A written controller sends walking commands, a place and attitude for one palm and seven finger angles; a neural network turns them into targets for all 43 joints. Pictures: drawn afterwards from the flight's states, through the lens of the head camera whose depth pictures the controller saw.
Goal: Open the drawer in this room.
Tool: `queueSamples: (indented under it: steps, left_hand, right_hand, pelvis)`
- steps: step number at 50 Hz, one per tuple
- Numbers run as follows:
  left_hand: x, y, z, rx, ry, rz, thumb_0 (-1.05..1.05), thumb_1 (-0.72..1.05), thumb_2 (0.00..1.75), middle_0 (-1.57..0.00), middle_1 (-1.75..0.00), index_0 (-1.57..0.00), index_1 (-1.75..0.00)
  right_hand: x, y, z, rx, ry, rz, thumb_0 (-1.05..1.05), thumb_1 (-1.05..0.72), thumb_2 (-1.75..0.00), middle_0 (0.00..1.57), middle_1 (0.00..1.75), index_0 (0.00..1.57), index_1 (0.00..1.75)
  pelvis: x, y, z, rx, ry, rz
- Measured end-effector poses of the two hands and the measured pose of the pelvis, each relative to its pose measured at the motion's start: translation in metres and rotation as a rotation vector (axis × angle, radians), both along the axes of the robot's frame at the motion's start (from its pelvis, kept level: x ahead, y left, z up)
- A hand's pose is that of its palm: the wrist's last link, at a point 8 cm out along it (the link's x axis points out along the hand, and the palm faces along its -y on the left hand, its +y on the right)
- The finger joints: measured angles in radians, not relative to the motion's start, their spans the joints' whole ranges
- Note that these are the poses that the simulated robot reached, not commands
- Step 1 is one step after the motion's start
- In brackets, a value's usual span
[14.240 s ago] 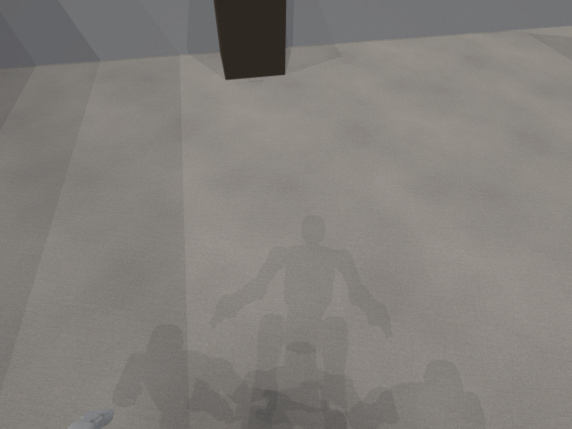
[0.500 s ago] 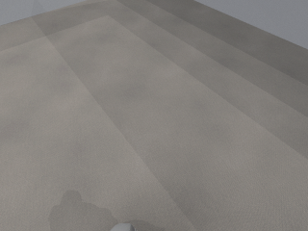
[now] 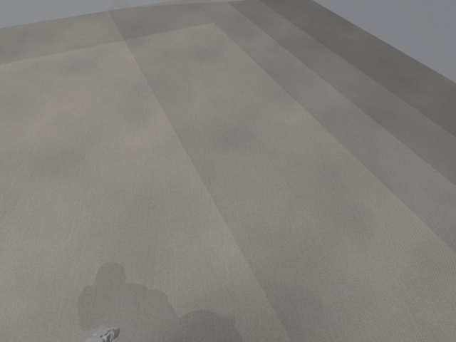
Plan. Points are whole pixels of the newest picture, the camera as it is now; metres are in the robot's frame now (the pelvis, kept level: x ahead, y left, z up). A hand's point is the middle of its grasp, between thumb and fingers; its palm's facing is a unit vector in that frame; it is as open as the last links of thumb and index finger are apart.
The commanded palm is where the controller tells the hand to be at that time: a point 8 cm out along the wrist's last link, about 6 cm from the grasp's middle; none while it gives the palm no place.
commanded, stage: turn or walk to find it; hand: left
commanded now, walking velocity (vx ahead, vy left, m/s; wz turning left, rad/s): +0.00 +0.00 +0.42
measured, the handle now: out of the picture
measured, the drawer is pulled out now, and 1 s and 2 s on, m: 0.00 0.00 0.00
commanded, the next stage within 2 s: none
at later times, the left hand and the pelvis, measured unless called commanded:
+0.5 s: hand out of the picture -0.05 +0.21 -0.19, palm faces +0.29 -0.93 -0.23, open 7.4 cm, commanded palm none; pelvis -0.03 +0.01 -0.02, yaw +15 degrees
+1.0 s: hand out of the picture -0.03 +0.21 -0.15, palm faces +0.43 -0.86 -0.27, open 7.4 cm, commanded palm none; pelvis -0.04 -0.02 -0.01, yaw +26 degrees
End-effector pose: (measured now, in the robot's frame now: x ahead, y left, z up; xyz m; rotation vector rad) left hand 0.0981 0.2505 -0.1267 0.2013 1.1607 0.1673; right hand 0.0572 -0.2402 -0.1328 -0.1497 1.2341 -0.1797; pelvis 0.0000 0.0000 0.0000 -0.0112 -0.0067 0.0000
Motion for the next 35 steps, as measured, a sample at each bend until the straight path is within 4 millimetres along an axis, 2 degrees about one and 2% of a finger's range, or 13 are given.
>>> queueSamples:
  steps: [3, 5, 11, 16, 20, 27, 30, 35]
  left_hand:
    - [0.001, -0.014, 0.003, 0.012, -0.044, 0.007, 0.01, 0.9, 0.9, -0.2, -0.3, -0.2, -0.3]
    - [-0.005, -0.022, 0.004, 0.026, -0.062, 0.014, 0.01, 0.9, 0.9, -0.2, -0.3, -0.2, -0.3]
    - [-0.048, -0.034, 0.011, 0.027, -0.014, 0.088, 0.01, 0.9, 0.9, -0.2, -0.3, -0.2, -0.3]
    - [-0.085, -0.032, 0.005, 0.013, 0.041, 0.156, 0.01, 0.9, 0.9, -0.2, -0.3, -0.2, -0.3]
    - [-0.118, -0.021, -0.005, -0.007, 0.081, 0.218, 0.01, 0.9, 0.89, -0.2, -0.3, -0.2, -0.3]
    - [-0.179, 0.017, -0.035, -0.036, 0.176, 0.332, 0.01, 0.9, 0.9, -0.2, -0.3, -0.2, -0.3]
    - [-0.19, 0.027, -0.03, -0.038, 0.2, 0.359, 0.01, 0.9, 0.9, -0.2, -0.3, -0.2, -0.3]
    - [-0.186, 0.036, -0.016, -0.032, 0.142, 0.382, 0.01, 0.91, 0.9, -0.2, -0.3, -0.2, -0.3]
  right_hand:
    - [-0.008, -0.012, -0.012, 0.02, 0.026, 0.004, 0.0, -0.9, -0.9, 0.2, 0.3, 0.21, 0.3]
    - [-0.012, -0.021, -0.021, 0.032, 0.04, 0.007, 0.0, -0.9, -0.9, 0.2, 0.3, 0.21, 0.3]
    - [-0.015, -0.037, -0.021, 0.031, 0.086, 0.052, 0.0, -0.91, -0.9, 0.2, 0.3, 0.2, 0.3]
    - [-0.01, -0.036, -0.016, 0.012, 0.11, 0.109, 0.0, -0.91, -0.9, 0.2, 0.3, 0.2, 0.3]
    - [0.006, -0.022, -0.012, -0.011, 0.107, 0.176, 0.0, -0.91, -0.9, 0.2, 0.3, 0.2, 0.3]
    - [0.044, 0.024, -0.003, -0.055, -0.016, 0.297, 0.0, -0.91, -0.9, 0.2, 0.3, 0.2, 0.3]
    - [0.049, 0.041, 0.007, -0.056, -0.043, 0.325, 0.0, -0.91, -0.9, 0.2, 0.3, 0.2, 0.3]
    - [0.052, 0.057, 0.014, -0.038, -0.045, 0.368, 0.0, -0.9, -0.9, 0.2, 0.3, 0.21, 0.3]
  pelvis:
    - [-0.003, -0.012, -0.005, 0.015, 0.003, 0.027]
    - [-0.007, -0.019, -0.01, 0.018, -0.001, 0.044]
    - [-0.013, -0.027, -0.003, 0.033, -0.014, 0.11]
    - [-0.017, -0.025, -0.001, 0.042, -0.015, 0.163]
    - [-0.023, -0.015, -0.003, 0.039, -0.011, 0.203]
    - [-0.037, 0.013, -0.017, 0.018, -0.012, 0.256]
    - [-0.039, 0.018, -0.009, 0.001, -0.009, 0.276]
    - [-0.043, 0.022, 0.001, -0.013, -0.001, 0.314]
